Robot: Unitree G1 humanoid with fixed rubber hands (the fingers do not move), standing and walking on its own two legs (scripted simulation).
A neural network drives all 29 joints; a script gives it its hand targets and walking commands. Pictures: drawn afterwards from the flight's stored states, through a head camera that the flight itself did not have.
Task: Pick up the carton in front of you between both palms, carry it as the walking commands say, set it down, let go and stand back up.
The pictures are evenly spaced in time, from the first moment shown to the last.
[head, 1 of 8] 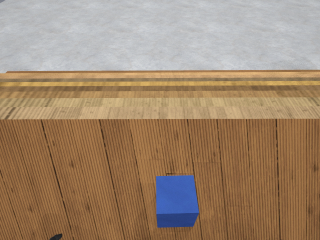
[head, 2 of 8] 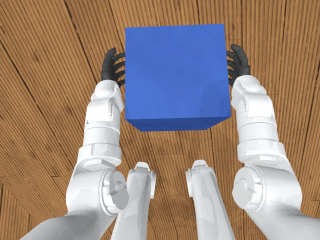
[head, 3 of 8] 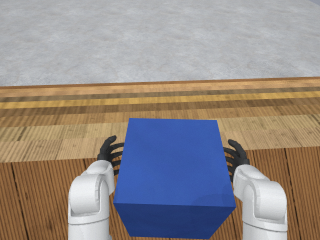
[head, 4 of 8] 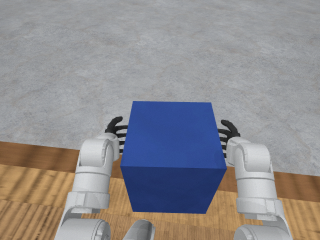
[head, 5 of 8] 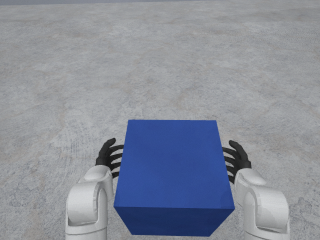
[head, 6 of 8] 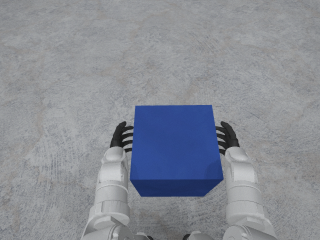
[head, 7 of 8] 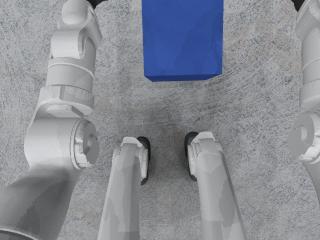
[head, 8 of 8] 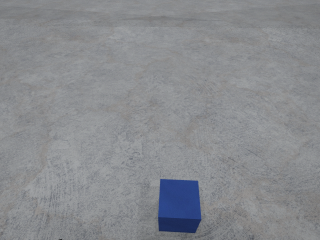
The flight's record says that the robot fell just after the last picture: no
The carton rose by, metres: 0.67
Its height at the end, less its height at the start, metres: -1.50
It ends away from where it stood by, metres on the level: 6.20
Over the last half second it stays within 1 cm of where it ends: yes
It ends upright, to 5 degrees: yes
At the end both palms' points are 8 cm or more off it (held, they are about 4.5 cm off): yes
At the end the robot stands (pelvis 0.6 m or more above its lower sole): yes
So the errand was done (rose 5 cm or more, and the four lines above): yes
